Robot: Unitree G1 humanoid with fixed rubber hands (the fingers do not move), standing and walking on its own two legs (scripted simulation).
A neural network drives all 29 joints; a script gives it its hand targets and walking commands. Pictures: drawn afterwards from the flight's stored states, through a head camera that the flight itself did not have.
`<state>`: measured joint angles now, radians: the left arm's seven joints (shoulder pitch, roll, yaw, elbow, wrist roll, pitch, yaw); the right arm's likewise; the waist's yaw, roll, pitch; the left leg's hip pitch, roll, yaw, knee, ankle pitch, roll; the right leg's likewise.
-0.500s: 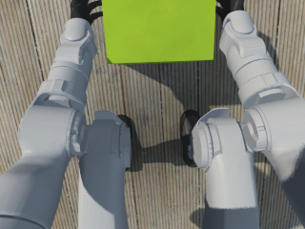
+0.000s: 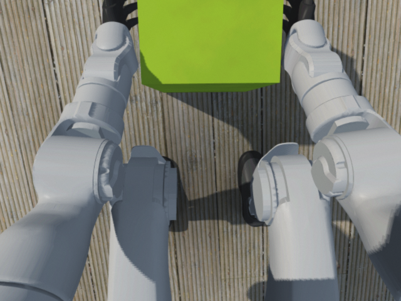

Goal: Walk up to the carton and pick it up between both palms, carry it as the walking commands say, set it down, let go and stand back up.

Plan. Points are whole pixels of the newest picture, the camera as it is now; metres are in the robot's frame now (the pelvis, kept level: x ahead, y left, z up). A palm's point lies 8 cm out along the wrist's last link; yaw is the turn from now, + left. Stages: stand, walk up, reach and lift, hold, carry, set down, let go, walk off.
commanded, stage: reach and lift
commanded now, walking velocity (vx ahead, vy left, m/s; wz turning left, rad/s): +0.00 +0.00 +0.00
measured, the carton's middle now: (206, 31) +0.52 +0.00 -0.24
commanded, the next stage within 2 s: none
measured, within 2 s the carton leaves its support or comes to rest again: leaves its support in 0.26 s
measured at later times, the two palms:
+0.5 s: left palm (114, 27) +0.51 +0.15 -0.15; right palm (305, 17) +0.51 -0.14 -0.14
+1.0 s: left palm (98, 11) +0.52 +0.15 -0.10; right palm (315, 8) +0.51 -0.14 -0.10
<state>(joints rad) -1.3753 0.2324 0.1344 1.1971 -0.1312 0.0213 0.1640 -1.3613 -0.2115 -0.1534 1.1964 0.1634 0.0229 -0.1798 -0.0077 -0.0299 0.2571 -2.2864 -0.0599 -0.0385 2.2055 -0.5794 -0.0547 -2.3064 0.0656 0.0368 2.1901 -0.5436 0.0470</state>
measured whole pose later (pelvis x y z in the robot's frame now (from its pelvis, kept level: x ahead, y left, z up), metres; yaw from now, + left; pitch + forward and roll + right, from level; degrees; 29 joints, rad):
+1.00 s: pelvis -0.01 +0.00 +0.04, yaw +1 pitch +31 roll +0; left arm -1.27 0.15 0.28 0.73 0.01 0.27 0.11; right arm -1.22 -0.08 -0.39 0.63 -0.03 0.27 -0.15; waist 0.00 0.00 0.40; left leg -2.06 -0.13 -0.07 2.11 -0.59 -0.08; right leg -2.07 0.12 0.07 2.10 -0.57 0.09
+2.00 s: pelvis -0.04 +0.00 +0.13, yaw +1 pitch +20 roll +0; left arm -1.20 0.08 0.36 0.53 0.10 0.41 0.08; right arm -1.18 -0.02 -0.44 0.45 -0.08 0.42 -0.13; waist 0.00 -0.01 0.53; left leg -1.66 -0.13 -0.09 1.80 -0.49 -0.08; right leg -1.67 0.13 0.10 1.80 -0.48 0.08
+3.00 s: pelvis +0.02 +0.00 +0.26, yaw +1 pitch +25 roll +0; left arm -0.86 -0.05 0.44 0.81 0.27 0.40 0.05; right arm -0.78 0.11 -0.54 0.70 -0.25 0.37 -0.08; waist 0.00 0.00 -0.14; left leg -1.34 -0.12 -0.12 1.35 -0.45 -0.05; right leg -1.35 0.11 0.12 1.35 -0.44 0.05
